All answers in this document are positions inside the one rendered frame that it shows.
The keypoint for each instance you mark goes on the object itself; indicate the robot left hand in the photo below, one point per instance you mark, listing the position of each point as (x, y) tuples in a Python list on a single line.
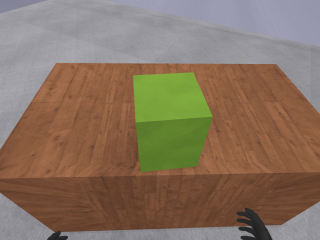
[(56, 236)]

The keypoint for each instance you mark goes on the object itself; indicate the robot right hand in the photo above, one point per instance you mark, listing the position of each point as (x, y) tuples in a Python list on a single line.
[(259, 231)]

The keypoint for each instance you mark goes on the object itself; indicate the pedestal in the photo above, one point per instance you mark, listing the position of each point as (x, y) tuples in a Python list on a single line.
[(72, 160)]

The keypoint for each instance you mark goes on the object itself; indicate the carton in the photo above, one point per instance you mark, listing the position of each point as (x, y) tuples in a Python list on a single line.
[(172, 120)]

